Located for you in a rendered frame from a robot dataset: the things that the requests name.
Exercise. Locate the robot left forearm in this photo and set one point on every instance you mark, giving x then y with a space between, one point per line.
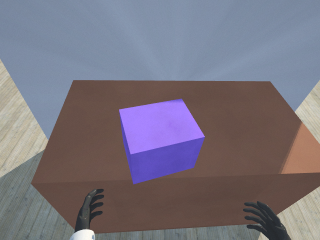
84 234

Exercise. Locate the robot left hand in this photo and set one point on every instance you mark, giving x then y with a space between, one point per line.
85 216

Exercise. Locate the carton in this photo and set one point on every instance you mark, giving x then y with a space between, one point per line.
160 139

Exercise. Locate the pedestal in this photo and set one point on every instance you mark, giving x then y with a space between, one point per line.
255 148

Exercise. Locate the robot right hand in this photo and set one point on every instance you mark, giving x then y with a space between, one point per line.
271 227

